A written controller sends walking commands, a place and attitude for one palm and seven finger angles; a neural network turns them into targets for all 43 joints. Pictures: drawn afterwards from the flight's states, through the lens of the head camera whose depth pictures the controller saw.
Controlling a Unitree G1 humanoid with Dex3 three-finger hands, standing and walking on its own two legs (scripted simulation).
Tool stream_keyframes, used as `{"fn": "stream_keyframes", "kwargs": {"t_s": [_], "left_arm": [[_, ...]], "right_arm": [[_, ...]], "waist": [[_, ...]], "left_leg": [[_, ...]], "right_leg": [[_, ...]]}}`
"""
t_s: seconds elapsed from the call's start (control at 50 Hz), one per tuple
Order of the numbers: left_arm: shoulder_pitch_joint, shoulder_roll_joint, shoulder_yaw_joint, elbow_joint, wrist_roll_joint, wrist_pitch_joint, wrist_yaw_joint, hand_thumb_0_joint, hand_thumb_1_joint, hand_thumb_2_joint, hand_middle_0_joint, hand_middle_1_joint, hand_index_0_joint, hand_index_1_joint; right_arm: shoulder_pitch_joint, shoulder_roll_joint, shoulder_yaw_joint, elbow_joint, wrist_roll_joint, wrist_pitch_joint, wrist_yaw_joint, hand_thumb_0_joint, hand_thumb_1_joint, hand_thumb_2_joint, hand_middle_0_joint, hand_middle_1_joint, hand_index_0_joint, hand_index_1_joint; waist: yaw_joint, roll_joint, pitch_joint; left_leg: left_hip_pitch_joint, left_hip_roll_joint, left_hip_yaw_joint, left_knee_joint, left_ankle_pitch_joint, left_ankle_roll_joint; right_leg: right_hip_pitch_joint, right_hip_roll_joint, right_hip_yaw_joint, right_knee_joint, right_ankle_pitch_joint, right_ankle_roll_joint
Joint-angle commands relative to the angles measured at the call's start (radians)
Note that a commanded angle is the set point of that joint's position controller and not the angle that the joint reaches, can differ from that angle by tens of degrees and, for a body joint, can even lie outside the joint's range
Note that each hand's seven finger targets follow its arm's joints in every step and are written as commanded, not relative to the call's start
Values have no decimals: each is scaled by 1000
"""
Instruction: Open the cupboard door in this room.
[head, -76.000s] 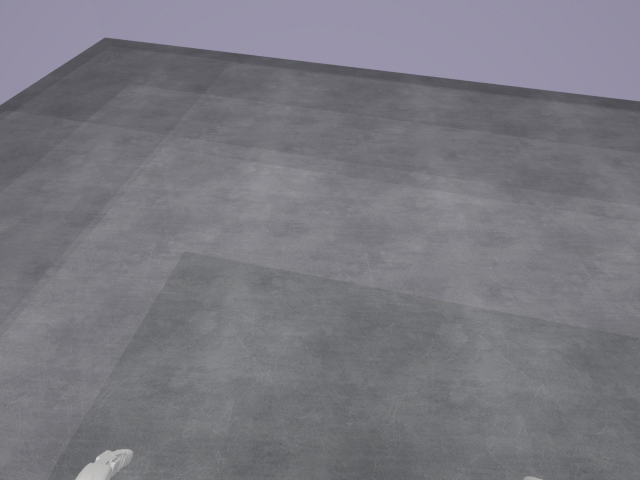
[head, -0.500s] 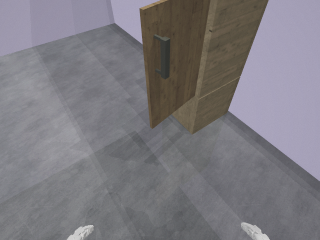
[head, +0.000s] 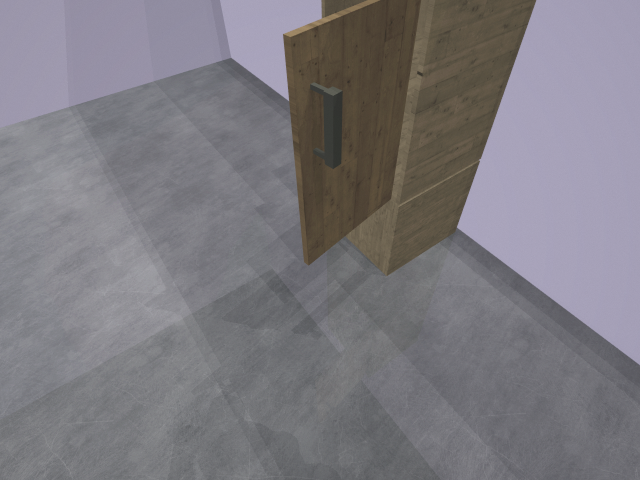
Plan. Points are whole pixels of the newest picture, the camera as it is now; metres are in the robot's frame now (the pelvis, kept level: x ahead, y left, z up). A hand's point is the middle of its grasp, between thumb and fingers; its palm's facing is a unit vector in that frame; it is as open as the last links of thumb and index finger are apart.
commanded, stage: let the arm hang, fingers relaxed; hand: left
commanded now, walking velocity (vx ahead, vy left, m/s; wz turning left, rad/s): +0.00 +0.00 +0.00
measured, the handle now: (324, 126) +0.71 +0.03 +0.06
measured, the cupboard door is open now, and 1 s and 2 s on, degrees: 100 100 100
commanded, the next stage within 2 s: look to check the result in 0.34 s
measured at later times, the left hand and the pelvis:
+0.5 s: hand out of the picture +0.02 +0.18 -0.17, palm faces +0.01 -0.97 -0.23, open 7.4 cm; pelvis +0.01 +0.00 +0.00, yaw +0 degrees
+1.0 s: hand out of the picture +0.07 +0.20 -0.16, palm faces -0.01 -0.96 -0.29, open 7.4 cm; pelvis +0.03 -0.01 +0.00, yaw +0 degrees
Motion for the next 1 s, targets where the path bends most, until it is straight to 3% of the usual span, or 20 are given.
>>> {"fn": "stream_keyframes", "kwargs": {"t_s": [0.0, 0.34, 0.48, 0.72, 0.98], "left_arm": [[29, 118, 25, -24, -1, -20, 6, 0, 900, 900, -200, -300, -200, -300], [14, 100, 29, -22, 0, -27, 7, 0, 900, 900, -200, -300, -200, -300], [5, 124, 34, -28, 1, -34, 6, 0, 900, 900, -200, -300, -200, -300], [-41, 175, 39, -31, 2, -40, 2, 0, 900, 900, -200, -300, -200, -300], [-107, 250, 50, -54, 2, -52, -2, 0, 900, 900, -200, -300, -200, -300]], "right_arm": [[42, -93, -15, -24, -4, -21, -6, 0, -900, -900, 200, 300, 200, 300], [33, -87, -21, -18, -5, -29, -13, 0, -900, -900, 200, 300, 200, 300], [9, -120, -31, -26, -1, -31, -13, 0, -900, -900, 200, 300, 200, 300], [-50, -173, -35, -32, -2, -34, -10, 0, -900, -900, 200, 300, 200, 300], [-122, -249, -43, -51, 0, -39, -5, 0, -900, -900, 200, 300, 200, 300]], "waist": [[-1, -44, 37], [-5, -21, 40], [-6, -44, 15], [-8, -32, 2], [-6, -44, -47]], "left_leg": [[-34, 109, -110, -97, -58, 6], [-8, 115, -106, -96, -6, 3], [29, 119, -104, -84, 28, 7], [47, 128, -106, -92, 58, 5], [88, 137, -104, -91, 129, 0]], "right_leg": [[-45, -110, 122, -108, -77, -24], [-38, -107, 125, -103, -4, -21], [-36, -108, 126, -110, 18, -24], [-9, -117, 135, -124, 58, -27], [42, -131, 137, -135, 196, -26]]}}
